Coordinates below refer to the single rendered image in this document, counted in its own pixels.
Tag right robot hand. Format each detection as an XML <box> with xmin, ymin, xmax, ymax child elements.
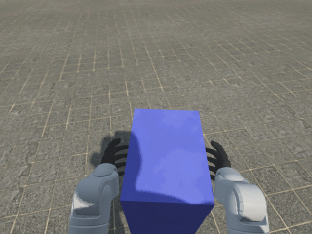
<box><xmin>205</xmin><ymin>141</ymin><xmax>231</xmax><ymax>182</ymax></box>

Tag robot right forearm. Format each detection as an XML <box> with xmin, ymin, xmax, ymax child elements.
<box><xmin>214</xmin><ymin>167</ymin><xmax>270</xmax><ymax>234</ymax></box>

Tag left robot hand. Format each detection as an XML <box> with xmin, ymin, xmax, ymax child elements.
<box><xmin>100</xmin><ymin>138</ymin><xmax>129</xmax><ymax>176</ymax></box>

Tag robot left forearm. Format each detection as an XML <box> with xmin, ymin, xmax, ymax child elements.
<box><xmin>68</xmin><ymin>163</ymin><xmax>119</xmax><ymax>234</ymax></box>

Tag carton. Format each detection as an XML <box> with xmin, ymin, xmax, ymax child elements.
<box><xmin>120</xmin><ymin>108</ymin><xmax>215</xmax><ymax>234</ymax></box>

